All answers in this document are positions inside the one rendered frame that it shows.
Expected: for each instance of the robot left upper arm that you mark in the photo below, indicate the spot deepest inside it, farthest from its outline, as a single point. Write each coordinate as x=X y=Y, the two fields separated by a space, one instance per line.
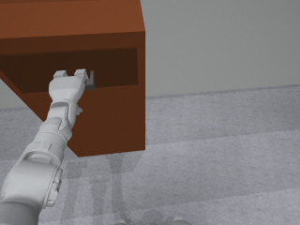
x=32 y=187

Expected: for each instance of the drawer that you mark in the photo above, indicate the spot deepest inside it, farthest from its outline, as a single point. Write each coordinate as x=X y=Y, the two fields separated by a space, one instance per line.
x=32 y=72

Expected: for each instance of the left robot hand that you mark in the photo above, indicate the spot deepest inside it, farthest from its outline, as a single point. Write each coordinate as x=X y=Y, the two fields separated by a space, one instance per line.
x=68 y=87

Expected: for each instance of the cabinet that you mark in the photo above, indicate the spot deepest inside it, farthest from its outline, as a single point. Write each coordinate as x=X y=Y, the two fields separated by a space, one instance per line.
x=113 y=118

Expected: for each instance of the robot shin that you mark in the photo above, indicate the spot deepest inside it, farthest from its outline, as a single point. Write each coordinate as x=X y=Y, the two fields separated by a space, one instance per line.
x=176 y=219
x=120 y=221

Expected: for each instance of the robot right shin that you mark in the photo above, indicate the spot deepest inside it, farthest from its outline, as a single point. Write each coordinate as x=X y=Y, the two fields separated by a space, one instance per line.
x=176 y=219

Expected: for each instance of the left robot forearm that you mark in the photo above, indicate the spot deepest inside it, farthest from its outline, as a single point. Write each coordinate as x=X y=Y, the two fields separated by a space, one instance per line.
x=51 y=140

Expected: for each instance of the handle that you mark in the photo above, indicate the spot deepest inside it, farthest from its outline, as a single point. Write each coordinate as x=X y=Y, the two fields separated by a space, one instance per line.
x=90 y=83

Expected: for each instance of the robot left shin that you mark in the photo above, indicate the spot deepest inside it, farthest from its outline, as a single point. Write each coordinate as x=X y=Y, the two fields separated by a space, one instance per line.
x=120 y=221

